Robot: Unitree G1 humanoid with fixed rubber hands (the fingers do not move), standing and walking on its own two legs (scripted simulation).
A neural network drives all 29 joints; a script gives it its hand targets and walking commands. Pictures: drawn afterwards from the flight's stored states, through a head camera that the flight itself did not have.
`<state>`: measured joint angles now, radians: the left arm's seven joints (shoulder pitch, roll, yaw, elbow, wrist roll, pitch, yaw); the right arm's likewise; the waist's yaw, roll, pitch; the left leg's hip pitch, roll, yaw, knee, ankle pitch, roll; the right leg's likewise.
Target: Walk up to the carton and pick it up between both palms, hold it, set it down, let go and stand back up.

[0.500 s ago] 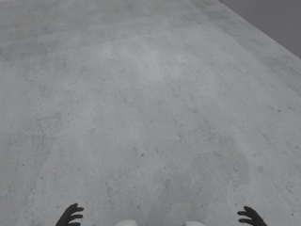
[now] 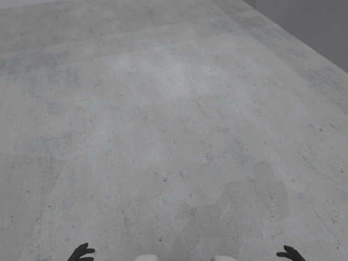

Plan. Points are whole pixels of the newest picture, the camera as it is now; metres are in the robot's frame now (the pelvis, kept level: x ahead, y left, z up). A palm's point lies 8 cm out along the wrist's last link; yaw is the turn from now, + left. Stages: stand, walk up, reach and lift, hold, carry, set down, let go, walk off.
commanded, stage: stand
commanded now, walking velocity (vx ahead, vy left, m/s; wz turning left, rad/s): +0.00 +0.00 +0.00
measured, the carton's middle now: out of the picture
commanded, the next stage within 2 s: walk up in 0.56 s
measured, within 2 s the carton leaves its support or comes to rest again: neither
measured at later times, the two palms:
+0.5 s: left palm out of the picture +0.09 +0.26 -0.11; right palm out of the picture +0.08 -0.28 -0.12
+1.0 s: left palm out of the picture +0.04 +0.33 -0.10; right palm out of the picture +0.11 -0.26 -0.10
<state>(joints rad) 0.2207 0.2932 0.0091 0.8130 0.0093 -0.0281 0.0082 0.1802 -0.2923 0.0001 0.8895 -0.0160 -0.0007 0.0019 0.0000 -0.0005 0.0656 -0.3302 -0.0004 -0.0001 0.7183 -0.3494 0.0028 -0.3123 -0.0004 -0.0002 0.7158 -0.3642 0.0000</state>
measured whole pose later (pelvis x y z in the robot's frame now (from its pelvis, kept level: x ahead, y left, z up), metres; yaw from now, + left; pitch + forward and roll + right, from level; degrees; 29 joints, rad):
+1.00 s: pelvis -0.02 +0.02 +0.00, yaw +9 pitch +0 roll -1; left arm 0.15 0.35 0.07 0.92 0.01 -0.05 0.03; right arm 0.19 -0.39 0.00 0.86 -0.04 0.06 0.14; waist 0.00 0.01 0.07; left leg -0.50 0.04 0.00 0.93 -0.30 0.00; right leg -0.31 -0.09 -0.12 0.65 -0.33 0.01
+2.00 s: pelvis +0.03 +0.24 +0.01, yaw +40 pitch -1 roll -1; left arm 0.17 0.41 0.09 0.92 0.01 -0.04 -0.02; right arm 0.23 -0.39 -0.01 0.77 -0.04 0.05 0.11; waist 0.00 -0.03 0.06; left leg -0.36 0.01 -0.01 0.64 -0.27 0.01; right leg -0.29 -0.11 -0.20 0.90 -0.52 0.00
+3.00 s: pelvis +0.15 +0.44 +0.01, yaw +60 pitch -1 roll +3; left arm 0.26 0.39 0.09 0.92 0.01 -0.12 0.02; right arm 0.25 -0.40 -0.01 0.78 -0.03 0.03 0.10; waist 0.00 0.04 0.07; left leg -0.44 -0.09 -0.01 0.97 -0.33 0.06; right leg -0.29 -0.10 -0.15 0.68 -0.38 -0.03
